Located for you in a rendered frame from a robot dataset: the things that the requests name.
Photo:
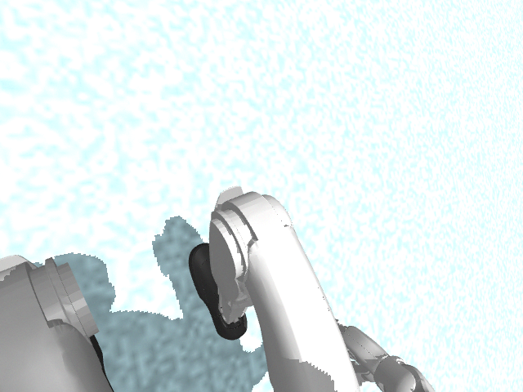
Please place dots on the right robot arm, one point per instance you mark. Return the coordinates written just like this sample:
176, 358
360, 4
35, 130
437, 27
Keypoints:
393, 374

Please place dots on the right robot foot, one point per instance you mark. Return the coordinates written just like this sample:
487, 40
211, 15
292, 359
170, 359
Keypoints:
200, 270

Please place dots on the left robot foot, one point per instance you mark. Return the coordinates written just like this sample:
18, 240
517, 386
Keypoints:
100, 355

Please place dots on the right robot hand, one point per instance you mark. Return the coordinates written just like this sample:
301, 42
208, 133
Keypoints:
364, 350

